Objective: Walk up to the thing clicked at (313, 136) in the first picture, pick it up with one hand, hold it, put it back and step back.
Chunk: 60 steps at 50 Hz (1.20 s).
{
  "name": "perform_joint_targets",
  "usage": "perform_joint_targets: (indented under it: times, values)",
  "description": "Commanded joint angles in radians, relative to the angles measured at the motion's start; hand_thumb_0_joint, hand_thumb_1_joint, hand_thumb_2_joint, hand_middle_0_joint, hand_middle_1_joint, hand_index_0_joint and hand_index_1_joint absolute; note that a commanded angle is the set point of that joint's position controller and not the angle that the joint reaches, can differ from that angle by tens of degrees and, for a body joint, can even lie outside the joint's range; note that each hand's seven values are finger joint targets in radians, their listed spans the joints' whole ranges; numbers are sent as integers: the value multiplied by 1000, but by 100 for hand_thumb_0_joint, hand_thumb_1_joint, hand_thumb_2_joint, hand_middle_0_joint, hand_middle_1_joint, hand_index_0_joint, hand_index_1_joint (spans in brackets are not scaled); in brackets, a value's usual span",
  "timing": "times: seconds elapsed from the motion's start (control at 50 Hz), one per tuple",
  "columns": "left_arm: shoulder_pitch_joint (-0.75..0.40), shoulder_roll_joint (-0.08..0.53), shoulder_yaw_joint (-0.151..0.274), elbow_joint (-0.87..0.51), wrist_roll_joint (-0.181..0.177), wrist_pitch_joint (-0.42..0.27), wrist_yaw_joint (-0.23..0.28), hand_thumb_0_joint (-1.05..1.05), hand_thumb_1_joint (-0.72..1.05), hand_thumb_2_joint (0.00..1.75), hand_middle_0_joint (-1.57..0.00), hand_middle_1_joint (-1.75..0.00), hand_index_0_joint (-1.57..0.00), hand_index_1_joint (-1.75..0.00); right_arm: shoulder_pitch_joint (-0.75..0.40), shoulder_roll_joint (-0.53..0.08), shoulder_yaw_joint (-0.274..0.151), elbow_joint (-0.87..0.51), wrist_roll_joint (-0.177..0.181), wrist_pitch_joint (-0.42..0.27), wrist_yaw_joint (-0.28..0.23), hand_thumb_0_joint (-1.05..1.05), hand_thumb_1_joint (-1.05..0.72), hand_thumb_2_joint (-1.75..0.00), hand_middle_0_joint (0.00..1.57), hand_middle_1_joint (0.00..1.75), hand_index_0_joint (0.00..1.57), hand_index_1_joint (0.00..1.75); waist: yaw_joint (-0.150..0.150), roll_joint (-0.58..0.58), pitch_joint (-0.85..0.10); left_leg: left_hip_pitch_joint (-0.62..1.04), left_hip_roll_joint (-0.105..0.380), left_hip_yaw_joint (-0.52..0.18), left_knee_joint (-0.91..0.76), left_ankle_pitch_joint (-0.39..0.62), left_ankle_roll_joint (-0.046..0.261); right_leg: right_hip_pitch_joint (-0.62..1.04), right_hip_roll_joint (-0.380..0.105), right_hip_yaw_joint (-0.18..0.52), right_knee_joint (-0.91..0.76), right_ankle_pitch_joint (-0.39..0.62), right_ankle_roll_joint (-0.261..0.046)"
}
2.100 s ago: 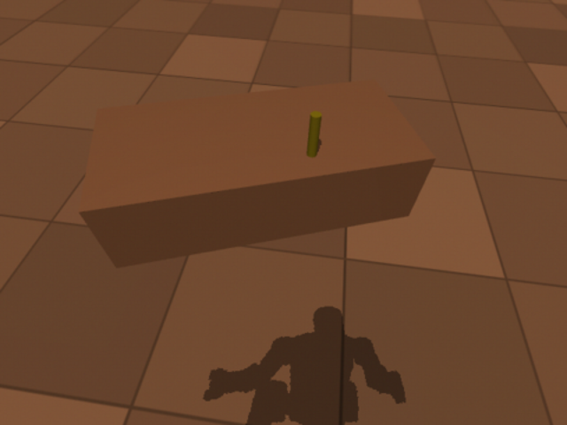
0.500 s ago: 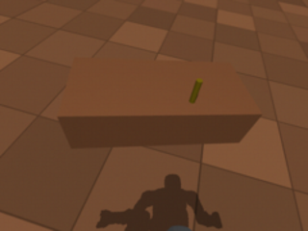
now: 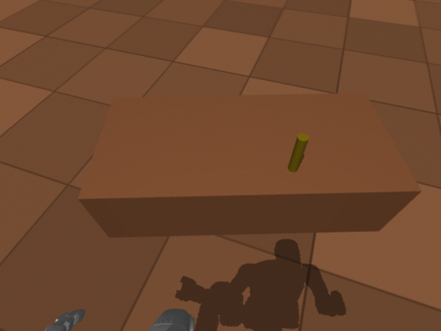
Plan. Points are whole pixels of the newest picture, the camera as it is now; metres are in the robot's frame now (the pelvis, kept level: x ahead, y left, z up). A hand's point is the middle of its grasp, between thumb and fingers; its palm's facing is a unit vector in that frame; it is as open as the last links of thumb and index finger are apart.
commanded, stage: walk up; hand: right
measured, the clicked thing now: (297, 153) +0.76 -0.27 -0.32
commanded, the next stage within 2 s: none
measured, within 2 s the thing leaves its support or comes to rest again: neither
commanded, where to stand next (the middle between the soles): +0.30 -0.09 m, yaw +3 degrees
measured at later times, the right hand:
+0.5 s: hand (400, 297) +0.21 -0.35 -0.12, palm faces -0.05 +0.87 -0.49, open 7.4 cm
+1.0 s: hand (384, 241) +0.35 -0.39 -0.17, palm faces -0.15 +0.93 -0.35, open 7.3 cm
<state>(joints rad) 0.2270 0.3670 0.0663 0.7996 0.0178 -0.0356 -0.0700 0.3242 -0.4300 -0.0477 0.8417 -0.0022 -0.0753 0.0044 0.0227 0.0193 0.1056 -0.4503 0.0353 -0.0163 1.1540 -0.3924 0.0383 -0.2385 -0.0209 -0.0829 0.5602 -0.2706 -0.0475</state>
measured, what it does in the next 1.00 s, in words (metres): walks ahead: left foot, then right foot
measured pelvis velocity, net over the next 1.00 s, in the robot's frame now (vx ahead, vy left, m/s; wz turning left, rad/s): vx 0.24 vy -0.14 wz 0.07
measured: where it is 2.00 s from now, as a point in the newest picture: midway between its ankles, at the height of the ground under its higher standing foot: (254, 321)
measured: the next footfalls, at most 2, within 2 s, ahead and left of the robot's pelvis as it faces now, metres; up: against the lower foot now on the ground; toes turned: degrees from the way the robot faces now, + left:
left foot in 0.20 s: +0.21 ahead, +0.10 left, +0.00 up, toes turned +7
right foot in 0.60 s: +0.27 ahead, -0.25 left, +0.00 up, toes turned +3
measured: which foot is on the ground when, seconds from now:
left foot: up 0.00-0.18, down 0.20-0.62, up 0.64-1.00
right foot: down 0.00-0.22, up 0.24-0.58, down 0.60-1.00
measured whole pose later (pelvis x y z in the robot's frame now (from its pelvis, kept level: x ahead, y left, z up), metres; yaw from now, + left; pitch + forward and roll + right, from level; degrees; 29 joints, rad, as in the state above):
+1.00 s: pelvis +0.24 -0.14 -0.02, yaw +4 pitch -2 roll +0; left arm 0.30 0.41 0.02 0.83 0.01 -0.06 0.01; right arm 0.21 -0.40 -0.05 0.86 -0.02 0.01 0.02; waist 0.04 0.04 0.14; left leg -0.44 0.03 0.02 0.78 -0.31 0.03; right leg -0.30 -0.06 -0.11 0.72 -0.37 -0.01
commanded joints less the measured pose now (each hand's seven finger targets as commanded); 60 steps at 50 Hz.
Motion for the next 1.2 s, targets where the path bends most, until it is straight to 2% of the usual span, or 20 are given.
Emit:
perform_joint_targets:
  times: [0.0, 0.08, 0.16, 0.18, 0.2, 0.24, 0.3, 0.36, 0.46, 0.56, 0.58, 0.6, 0.64, 0.7, 0.88, 1.0, 1.02, 1.04, 1.06, 1.18]
  values:
    - [44, 257, 78, -87, 0, -31, 19, 0, 90, 90, -20, -30, -20, -30, 72, -159, -59, -59, -4, -18, 1, 0, -90, -90, 20, 30, 20, 30, 7, -175, -15, -68, 35, 17, -199, 65, -29, 27, -182, 148, -227, 281, -190]
    - [57, 270, 73, -134, 15, -20, 7, 0, 90, 90, -20, -30, -20, -30, 10, -158, -66, -83, -7, -29, 1, 0, -90, -90, 20, 30, 20, 30, 32, -175, -45, 41, 34, 83, -422, 123, -37, -20, -220, 157, -200, 205, -207]
    - [38, 236, 50, -162, 13, 2, -5, 0, 90, 90, -20, -30, -20, -30, 155, -192, -95, -26, -10, -47, -23, 0, -90, -90, 20, 30, 20, 30, -65, -27, -121, 439, -36, 124, -577, 252, 2, -218, -134, 84, 56, 118, -127]
    - [64, 191, 39, -169, 10, 2, -2, 0, 90, 90, -20, -30, -20, -30, 234, -246, -112, -17, -22, -52, -35, 0, -90, -90, 20, 30, 20, 30, -112, 104, -176, 539, 66, -39, -680, 129, 60, -279, -58, 23, 299, 132, -85]
    - [138, 132, 29, -170, 11, 3, -2, 0, 90, 90, -20, -30, -20, -30, 268, -336, -130, -39, -37, -56, -46, 0, -90, -90, 20, 30, 20, 30, -92, 266, -233, 652, 347, -512, -759, 50, 154, -471, 46, 34, 520, -272, -23]
    - [149, 306, 73, -127, 16, 37, 13, 0, 90, 90, -20, -30, -20, -30, 151, -361, -140, -82, 8, -50, -57, 0, -90, -90, 20, 30, 20, 30, -71, 72, -159, 482, 492, -698, -861, -115, 281, -469, -33, 204, 704, -286, -7]
    - [137, 275, 78, -90, 10, 33, 16, 0, 90, 90, -20, -30, -20, -30, 83, -258, -94, -89, -1, -54, -55, 0, -90, -90, 20, 30, 20, 30, -32, 38, -59, 304, 321, -311, -809, 259, 184, -387, -58, 235, 644, -171, 13]
    - [172, 244, 75, -75, 5, 38, 0, 0, 90, 90, -20, -30, -20, -30, 53, -267, -89, -89, -5, -58, -42, 0, -90, -90, 20, 30, 20, 30, -5, 124, -41, 198, 251, -110, -777, 362, 168, -289, -65, 171, 524, -119, 35]
    - [91, 225, 71, -87, 0, 38, -29, 0, 90, 90, -20, -30, -20, -30, 24, -319, -104, -107, -13, -61, -26, 0, -90, -90, 20, 30, 20, 30, -26, 212, -49, 145, 230, -40, -803, 131, 166, -199, -97, 87, 248, -29, 39]
    - [237, 253, 94, 24, 7, 9, 6, 0, 90, 90, -20, -30, -20, -30, -45, -239, -76, -117, -20, -14, -12, 0, -90, -90, 20, 30, 20, 30, 56, 52, -110, -64, 133, 40, -492, -56, 99, 142, 21, -27, 67, -32, 31]
    - [276, 289, 104, 32, 12, -5, 19, 0, 90, 90, -20, -30, -20, -30, 8, -153, -48, -111, -17, -5, -13, 0, -90, -90, 20, 30, 20, 30, 82, -162, -114, -109, 74, 104, -235, -61, 61, 179, -54, 112, -76, -137, 11]
    - [266, 380, 114, 3, 19, -20, 33, 0, 90, 90, -20, -30, -20, -30, 11, -78, -18, -136, -9, 0, -17, 0, -90, -90, 20, 30, 20, 30, 77, -391, -59, -261, -50, 105, -15, -208, 10, 112, -284, 535, -281, -262, -59]
    - [124, 435, 109, -43, 7, -17, 35, 0, 90, 90, -20, -30, -20, -30, 6, -215, -59, -107, -11, 3, -34, 0, -90, -90, 20, 30, 20, 30, 37, -297, 7, -257, 33, -32, 41, -168, -11, -14, -410, 716, -342, -295, -233]
    - [90, 331, 77, -24, -11, -34, 55, 0, 90, 90, -20, -30, -20, -30, 56, -206, -58, -33, 11, 6, -22, 0, -90, -90, 20, 30, 20, 30, -7, -207, -7, -191, 63, -48, -18, -25, -12, 7, -268, 368, -200, 78, -165]
    - [111, 316, 50, -34, -11, -57, 99, 0, 90, 90, -20, -30, -20, -30, -67, -138, -48, -54, -11, 55, -2, 0, -90, -90, 20, 30, 20, 30, 17, -182, -123, -28, 22, 3, -311, 47, -17, 84, -300, 202, -20, 773, -166]
    - [36, 312, 27, -44, -22, -32, 113, 0, 90, 90, -20, -30, -20, -30, -45, -160, -72, -38, -24, 58, 7, 0, -90, -90, 20, 30, 20, 30, -45, -113, -155, 230, -17, 22, -565, 270, 36, -82, -239, 142, 151, 464, -92]
    - [56, 272, 17, -45, -23, -28, 111, 0, 90, 90, -20, -30, -20, -30, -28, -208, -84, -35, -32, 55, 3, 0, -90, -90, 20, 30, 20, 30, -52, 25, -187, 296, 67, -101, -623, 383, 75, -144, -173, 84, 263, 285, -46]
    - [95, 223, 4, -44, -30, -22, 109, 0, 90, 90, -20, -30, -20, -30, -68, -263, -97, -57, -32, 52, 3, 0, -90, -90, 20, 30, 20, 30, -27, 170, -211, 363, 233, -358, -670, 443, 161, -265, -42, 21, 379, -19, 14]
    - [76, 251, 13, -18, -30, -4, 121, 0, 90, 90, -20, -30, -20, -30, -74, -275, -96, -55, -13, 56, 6, 0, -90, -90, 20, 30, 20, 30, -52, 207, -212, 273, 311, -423, -718, 358, 267, -214, -18, 47, 449, -411, 16]
    - [126, 231, 16, 75, -16, -11, 108, 0, 90, 90, -20, -30, -20, -30, -222, -221, -69, -60, -22, 78, 6, 0, -90, -90, 20, 30, 20, 30, 6, 170, -127, 85, 161, -234, -713, 56, 162, -99, -17, 29, 225, -176, 23]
